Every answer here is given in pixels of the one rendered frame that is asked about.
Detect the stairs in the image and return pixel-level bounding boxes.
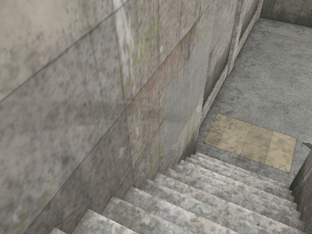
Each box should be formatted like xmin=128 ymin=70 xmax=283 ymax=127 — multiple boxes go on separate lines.
xmin=50 ymin=151 xmax=307 ymax=234

